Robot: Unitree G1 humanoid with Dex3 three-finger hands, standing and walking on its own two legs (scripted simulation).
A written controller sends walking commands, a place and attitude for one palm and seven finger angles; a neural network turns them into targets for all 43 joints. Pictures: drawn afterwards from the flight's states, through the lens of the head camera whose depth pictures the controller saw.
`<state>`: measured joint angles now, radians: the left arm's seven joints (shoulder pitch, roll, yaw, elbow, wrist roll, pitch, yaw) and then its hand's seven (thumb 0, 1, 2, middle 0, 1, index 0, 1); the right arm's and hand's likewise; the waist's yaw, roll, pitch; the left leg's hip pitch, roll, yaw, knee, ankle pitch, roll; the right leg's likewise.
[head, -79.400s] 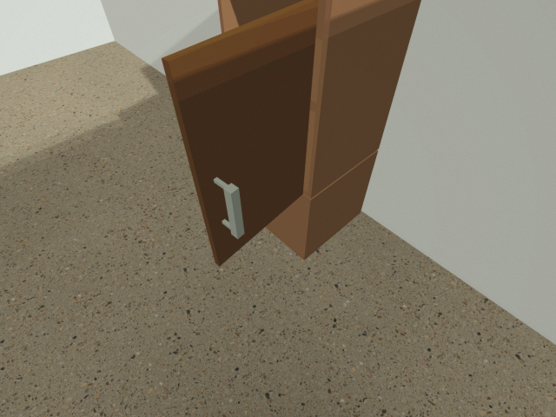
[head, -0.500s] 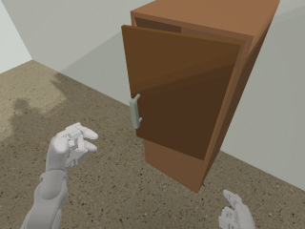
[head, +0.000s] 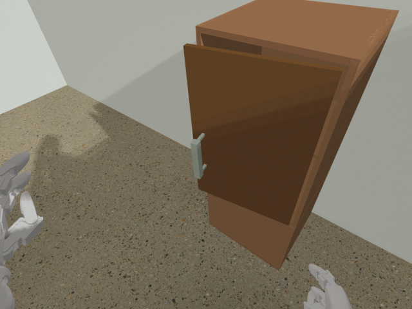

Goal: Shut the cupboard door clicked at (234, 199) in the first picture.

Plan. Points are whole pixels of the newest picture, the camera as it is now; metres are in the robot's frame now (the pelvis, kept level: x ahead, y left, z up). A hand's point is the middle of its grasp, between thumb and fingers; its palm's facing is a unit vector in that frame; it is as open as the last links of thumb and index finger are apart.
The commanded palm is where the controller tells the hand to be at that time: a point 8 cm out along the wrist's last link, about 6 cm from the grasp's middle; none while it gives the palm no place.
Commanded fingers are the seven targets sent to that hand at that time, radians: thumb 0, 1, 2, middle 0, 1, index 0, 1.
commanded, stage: draw the hand back to the body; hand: left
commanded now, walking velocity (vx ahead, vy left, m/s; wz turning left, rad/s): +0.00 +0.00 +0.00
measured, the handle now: (200, 156) +0.62 +0.12 -0.11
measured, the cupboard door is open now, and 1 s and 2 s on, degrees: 10 10 10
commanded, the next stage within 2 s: step back with the hand held close in 0.24 s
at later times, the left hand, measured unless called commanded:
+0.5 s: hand (53, 219) +0.19 +0.27 +0.15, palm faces +0.46 -0.78 -0.43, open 7.4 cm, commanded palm +0.13 +0.30 +0.17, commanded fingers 0.00 0.90 0.90 -0.20 -0.30 -0.20 -0.30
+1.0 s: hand (19, 257) +0.14 +0.29 +0.14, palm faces +0.43 -0.78 -0.46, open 7.4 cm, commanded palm +0.08 +0.32 +0.17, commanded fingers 0.00 0.90 0.90 -0.20 -0.30 -0.20 -0.30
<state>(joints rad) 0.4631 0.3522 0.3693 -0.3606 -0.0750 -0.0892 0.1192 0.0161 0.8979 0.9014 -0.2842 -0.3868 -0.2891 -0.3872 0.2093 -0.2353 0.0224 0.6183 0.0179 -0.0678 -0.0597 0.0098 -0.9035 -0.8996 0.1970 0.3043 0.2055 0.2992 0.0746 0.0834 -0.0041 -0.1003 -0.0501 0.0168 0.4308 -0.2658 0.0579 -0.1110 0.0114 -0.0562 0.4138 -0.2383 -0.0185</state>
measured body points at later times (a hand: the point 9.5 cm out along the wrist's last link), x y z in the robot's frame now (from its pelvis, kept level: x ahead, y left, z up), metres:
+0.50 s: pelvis -0.01 +0.00 +0.00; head -0.01 -0.02 +0.45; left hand +0.16 +0.30 +0.18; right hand +0.16 -0.24 -0.09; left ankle -0.02 +0.08 -0.74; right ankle +0.00 -0.11 -0.74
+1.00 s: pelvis -0.07 +0.02 -0.02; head -0.07 +0.03 +0.43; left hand +0.11 +0.33 +0.17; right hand +0.10 -0.23 -0.09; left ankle -0.02 +0.08 -0.74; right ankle +0.00 -0.11 -0.74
